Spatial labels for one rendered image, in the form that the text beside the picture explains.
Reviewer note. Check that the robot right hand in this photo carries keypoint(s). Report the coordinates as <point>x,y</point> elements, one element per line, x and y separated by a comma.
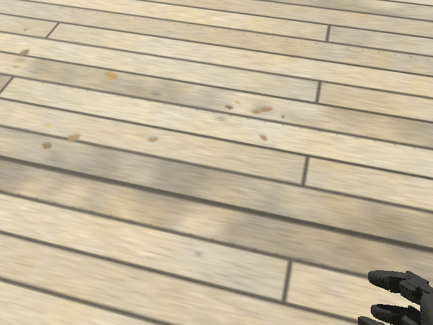
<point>410,286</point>

